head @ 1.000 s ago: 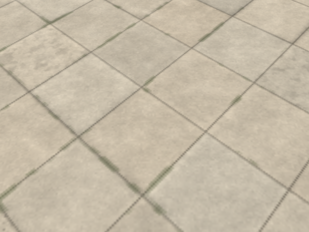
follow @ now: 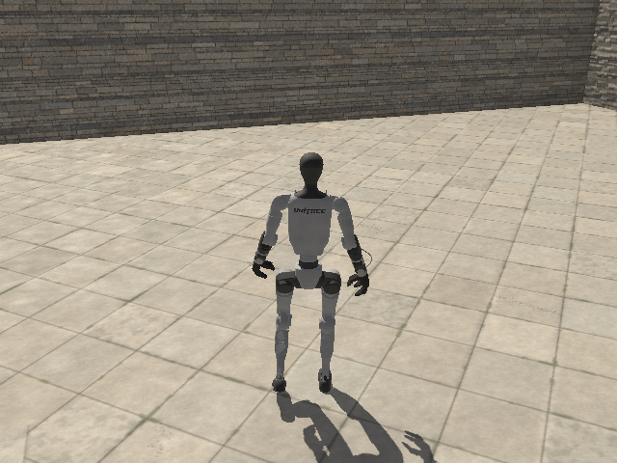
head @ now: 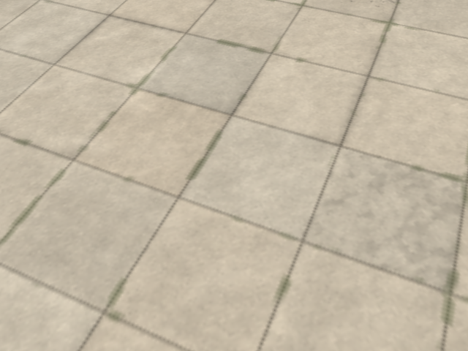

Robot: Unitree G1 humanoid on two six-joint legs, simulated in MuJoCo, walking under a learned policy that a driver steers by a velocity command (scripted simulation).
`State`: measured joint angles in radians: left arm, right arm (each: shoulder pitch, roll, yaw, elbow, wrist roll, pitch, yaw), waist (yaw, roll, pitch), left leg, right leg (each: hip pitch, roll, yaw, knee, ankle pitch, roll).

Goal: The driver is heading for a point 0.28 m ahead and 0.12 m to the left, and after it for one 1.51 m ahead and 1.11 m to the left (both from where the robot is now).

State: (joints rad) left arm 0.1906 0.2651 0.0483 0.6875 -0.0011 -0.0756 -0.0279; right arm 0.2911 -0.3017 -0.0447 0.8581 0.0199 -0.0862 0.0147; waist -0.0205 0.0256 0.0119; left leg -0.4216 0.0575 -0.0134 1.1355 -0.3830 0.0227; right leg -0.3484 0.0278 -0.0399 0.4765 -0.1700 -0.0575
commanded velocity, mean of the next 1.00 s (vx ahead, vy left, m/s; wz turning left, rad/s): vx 0.19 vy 0.00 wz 0.45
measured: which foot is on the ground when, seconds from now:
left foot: up 0.00-0.36, down 0.38-0.84, up 0.86-1.00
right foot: down 0.00-0.38, up 0.40-0.82, down 0.84-1.00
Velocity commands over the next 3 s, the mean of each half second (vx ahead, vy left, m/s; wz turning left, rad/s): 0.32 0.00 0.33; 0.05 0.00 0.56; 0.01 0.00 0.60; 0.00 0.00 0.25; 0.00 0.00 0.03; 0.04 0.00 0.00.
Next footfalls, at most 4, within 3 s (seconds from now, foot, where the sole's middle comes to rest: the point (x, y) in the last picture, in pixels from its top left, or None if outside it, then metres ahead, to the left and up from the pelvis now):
0.38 left None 0.35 0.15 -0.77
0.84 right None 0.40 -0.06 -0.77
1.24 left None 0.21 0.15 -0.77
1.70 right None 0.41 0.01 -0.77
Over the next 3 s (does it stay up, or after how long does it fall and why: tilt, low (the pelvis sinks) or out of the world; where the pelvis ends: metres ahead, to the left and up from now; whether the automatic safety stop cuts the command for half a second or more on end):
stays up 0.30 0.05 0.00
